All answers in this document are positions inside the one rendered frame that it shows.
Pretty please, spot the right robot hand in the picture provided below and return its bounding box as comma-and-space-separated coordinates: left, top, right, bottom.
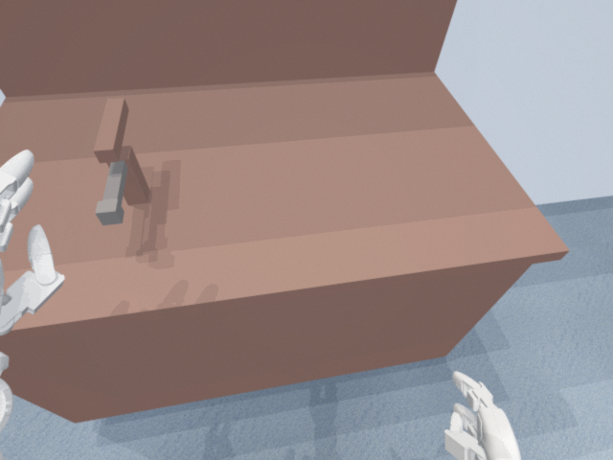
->
444, 371, 521, 460

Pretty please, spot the tap lever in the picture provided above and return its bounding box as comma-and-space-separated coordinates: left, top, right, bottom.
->
95, 160, 127, 225

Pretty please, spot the left robot hand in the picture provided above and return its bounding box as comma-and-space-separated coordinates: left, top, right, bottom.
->
0, 149, 64, 335

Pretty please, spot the counter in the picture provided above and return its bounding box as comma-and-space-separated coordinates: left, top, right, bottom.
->
0, 0, 570, 423

